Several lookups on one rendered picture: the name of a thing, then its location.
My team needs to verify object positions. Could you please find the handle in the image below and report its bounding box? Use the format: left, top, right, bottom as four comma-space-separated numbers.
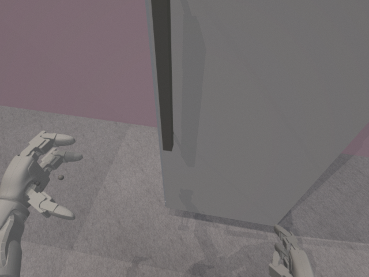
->
151, 0, 174, 151

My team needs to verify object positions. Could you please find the left robot forearm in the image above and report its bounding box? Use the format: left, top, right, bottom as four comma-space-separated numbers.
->
0, 199, 30, 277

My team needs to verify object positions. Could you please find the right robot hand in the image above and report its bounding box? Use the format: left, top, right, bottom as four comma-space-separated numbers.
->
269, 224, 315, 277

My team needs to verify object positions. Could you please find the left robot hand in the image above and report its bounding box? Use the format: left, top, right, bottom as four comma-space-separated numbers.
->
0, 131, 83, 220

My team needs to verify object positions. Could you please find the fridge door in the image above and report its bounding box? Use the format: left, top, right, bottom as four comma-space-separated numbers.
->
148, 0, 369, 226

